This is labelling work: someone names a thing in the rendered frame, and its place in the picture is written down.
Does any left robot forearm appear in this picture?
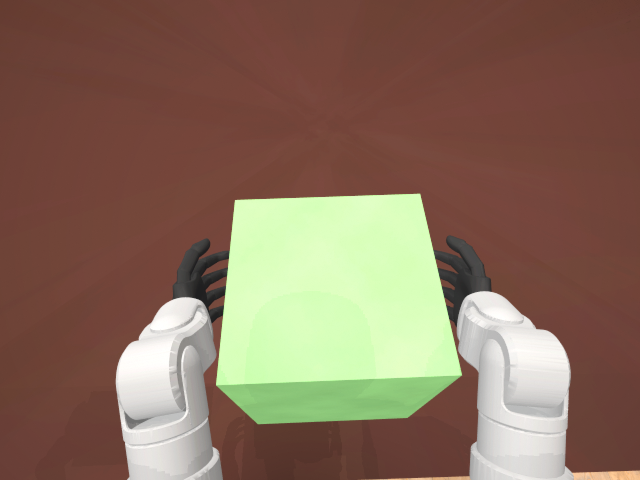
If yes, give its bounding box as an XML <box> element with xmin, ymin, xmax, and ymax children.
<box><xmin>116</xmin><ymin>297</ymin><xmax>223</xmax><ymax>480</ymax></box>

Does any robot left hand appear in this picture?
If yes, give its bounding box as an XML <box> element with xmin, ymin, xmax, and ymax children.
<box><xmin>172</xmin><ymin>238</ymin><xmax>230</xmax><ymax>323</ymax></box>

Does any carton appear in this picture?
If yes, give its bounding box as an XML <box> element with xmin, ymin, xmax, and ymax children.
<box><xmin>216</xmin><ymin>194</ymin><xmax>462</xmax><ymax>424</ymax></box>

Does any robot right hand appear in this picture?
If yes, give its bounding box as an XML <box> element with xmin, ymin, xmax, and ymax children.
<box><xmin>433</xmin><ymin>235</ymin><xmax>492</xmax><ymax>327</ymax></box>

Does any right robot forearm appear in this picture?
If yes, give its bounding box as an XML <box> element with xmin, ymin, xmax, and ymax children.
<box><xmin>457</xmin><ymin>291</ymin><xmax>574</xmax><ymax>480</ymax></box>

